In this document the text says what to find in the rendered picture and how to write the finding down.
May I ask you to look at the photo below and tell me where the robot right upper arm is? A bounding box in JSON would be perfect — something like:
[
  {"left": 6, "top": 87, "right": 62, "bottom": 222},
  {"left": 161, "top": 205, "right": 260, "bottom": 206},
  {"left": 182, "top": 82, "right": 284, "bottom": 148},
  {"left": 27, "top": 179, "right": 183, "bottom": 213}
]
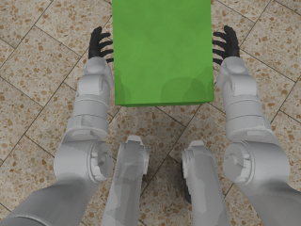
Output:
[{"left": 222, "top": 140, "right": 301, "bottom": 226}]

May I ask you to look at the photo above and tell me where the right robot foot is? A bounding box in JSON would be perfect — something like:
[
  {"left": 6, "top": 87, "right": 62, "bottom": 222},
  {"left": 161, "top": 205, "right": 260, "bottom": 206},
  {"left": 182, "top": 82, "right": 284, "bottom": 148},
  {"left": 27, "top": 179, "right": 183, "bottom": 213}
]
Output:
[{"left": 181, "top": 161, "right": 192, "bottom": 204}]

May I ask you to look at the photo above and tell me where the right robot hand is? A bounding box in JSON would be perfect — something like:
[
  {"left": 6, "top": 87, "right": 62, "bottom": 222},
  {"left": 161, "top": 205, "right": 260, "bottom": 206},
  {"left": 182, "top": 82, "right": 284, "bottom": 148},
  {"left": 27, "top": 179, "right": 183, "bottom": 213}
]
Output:
[{"left": 212, "top": 25, "right": 240, "bottom": 66}]

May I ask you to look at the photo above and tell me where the carton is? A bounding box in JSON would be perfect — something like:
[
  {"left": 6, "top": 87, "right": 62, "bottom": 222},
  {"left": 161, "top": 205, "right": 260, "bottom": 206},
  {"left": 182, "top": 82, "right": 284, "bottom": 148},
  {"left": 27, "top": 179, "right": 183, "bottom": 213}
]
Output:
[{"left": 112, "top": 0, "right": 214, "bottom": 107}]

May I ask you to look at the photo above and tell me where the robot right shin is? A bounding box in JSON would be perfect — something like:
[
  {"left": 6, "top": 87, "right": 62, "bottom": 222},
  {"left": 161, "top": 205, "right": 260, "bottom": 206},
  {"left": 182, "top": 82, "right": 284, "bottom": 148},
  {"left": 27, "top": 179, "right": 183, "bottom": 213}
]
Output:
[{"left": 185, "top": 139, "right": 216, "bottom": 194}]

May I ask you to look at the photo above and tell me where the left robot hand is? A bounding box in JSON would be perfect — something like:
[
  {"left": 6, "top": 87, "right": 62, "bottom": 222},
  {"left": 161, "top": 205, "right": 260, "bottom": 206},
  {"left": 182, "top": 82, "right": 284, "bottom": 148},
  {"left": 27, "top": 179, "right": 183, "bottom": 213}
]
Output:
[{"left": 88, "top": 26, "right": 114, "bottom": 63}]

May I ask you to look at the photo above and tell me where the robot left forearm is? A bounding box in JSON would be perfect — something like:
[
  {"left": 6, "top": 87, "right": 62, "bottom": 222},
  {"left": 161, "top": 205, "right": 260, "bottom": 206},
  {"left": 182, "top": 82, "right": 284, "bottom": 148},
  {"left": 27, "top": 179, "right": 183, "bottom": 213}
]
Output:
[{"left": 54, "top": 56, "right": 114, "bottom": 172}]

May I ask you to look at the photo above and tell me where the robot left upper arm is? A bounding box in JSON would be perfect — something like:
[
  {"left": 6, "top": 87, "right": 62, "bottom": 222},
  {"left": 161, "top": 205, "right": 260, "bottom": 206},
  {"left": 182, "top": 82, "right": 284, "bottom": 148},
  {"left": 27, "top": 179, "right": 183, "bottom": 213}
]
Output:
[{"left": 0, "top": 138, "right": 114, "bottom": 226}]

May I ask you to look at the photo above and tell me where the robot right forearm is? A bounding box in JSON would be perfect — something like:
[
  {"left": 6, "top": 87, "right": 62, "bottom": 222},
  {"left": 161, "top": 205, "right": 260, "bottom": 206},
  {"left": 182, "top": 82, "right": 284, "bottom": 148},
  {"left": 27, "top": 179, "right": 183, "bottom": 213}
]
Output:
[{"left": 216, "top": 56, "right": 291, "bottom": 173}]

